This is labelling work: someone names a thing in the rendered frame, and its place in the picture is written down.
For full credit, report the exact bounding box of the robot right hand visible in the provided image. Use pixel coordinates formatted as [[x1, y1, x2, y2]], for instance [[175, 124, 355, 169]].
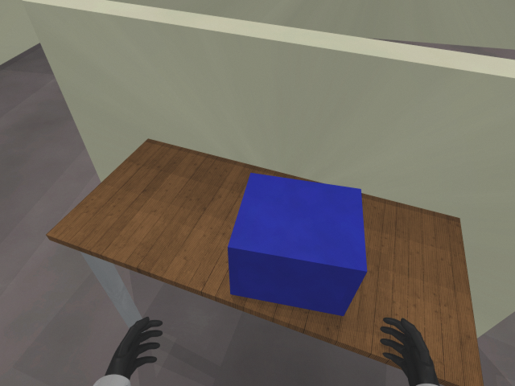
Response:
[[380, 318, 439, 386]]

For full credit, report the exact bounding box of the carton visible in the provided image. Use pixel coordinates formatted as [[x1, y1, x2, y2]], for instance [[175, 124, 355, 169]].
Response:
[[228, 173, 367, 316]]

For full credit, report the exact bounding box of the table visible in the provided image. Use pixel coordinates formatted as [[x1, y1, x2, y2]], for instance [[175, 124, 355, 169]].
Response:
[[46, 138, 484, 386]]

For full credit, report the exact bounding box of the robot left hand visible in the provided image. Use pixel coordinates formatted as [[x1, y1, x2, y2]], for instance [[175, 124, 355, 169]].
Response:
[[105, 317, 163, 379]]

